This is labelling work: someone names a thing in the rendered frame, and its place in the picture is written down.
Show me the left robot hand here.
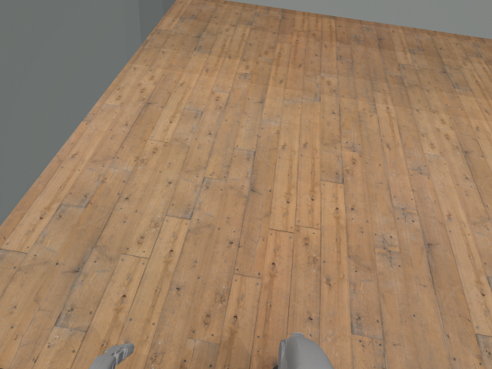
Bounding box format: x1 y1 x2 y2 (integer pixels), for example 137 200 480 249
89 343 135 369

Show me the robot right thigh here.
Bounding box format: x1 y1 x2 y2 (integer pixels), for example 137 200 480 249
278 337 334 369

